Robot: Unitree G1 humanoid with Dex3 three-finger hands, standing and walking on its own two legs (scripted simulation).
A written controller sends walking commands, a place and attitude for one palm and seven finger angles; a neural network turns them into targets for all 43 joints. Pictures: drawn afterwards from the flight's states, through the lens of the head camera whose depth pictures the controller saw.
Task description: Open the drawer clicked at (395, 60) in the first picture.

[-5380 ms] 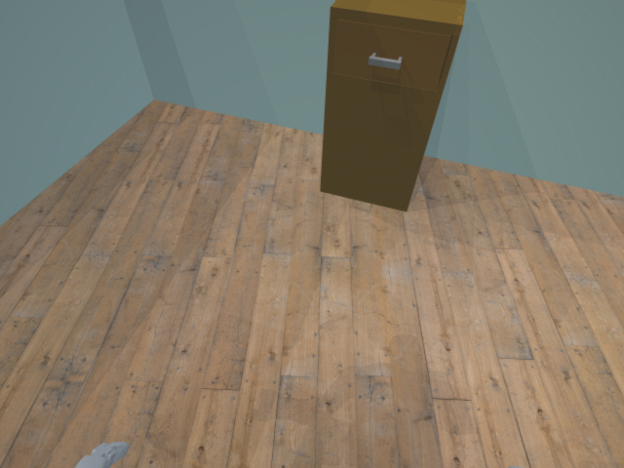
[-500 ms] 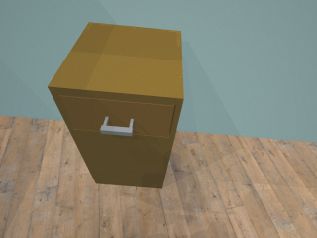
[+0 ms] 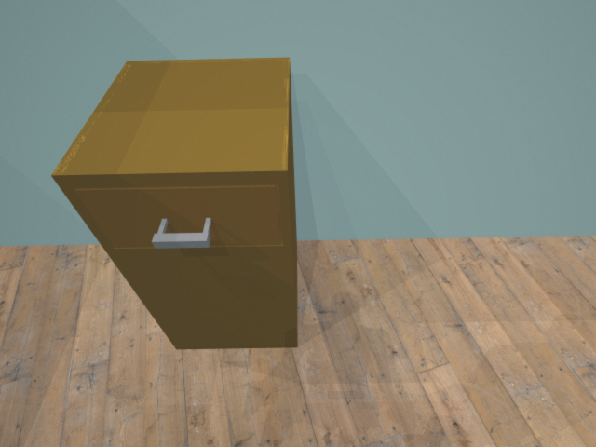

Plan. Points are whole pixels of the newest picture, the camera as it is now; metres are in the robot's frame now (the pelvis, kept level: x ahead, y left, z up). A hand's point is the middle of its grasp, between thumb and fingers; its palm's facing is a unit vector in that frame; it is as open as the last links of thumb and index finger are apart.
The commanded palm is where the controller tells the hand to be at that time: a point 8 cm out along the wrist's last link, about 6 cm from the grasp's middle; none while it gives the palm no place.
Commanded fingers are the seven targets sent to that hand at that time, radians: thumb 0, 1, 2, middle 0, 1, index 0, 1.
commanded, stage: come to a stop and stand still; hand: left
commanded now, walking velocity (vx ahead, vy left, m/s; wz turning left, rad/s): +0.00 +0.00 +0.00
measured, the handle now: (183, 232) +0.51 +0.26 -0.08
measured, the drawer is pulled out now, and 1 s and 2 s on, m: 0.00 0.00 0.00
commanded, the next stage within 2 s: look again from close up in 0.42 s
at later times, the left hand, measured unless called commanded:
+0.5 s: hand out of the picture -0.05 +0.16 -0.17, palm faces +0.05 -0.99 -0.16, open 7.4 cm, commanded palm none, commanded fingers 0.00 0.90 0.90 -0.20 -0.30 -0.20 -0.30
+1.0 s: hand out of the picture +0.02 +0.23 -0.18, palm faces +0.03 -0.98 -0.19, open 7.3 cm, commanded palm none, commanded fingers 0.00 0.90 0.90 -0.20 -0.30 -0.20 -0.30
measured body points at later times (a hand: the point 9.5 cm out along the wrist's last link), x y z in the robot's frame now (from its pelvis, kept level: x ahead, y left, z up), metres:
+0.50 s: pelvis -0.02 +0.00 +0.01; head -0.01 +0.00 +0.46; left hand -0.05 +0.22 -0.16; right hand -0.04 -0.21 -0.16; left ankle -0.04 +0.13 -0.74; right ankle -0.01 -0.09 -0.74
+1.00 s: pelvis -0.01 +0.05 +0.00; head -0.02 +0.06 +0.45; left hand +0.02 +0.28 -0.16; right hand +0.01 -0.18 -0.15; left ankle -0.04 +0.13 -0.74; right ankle -0.01 -0.08 -0.74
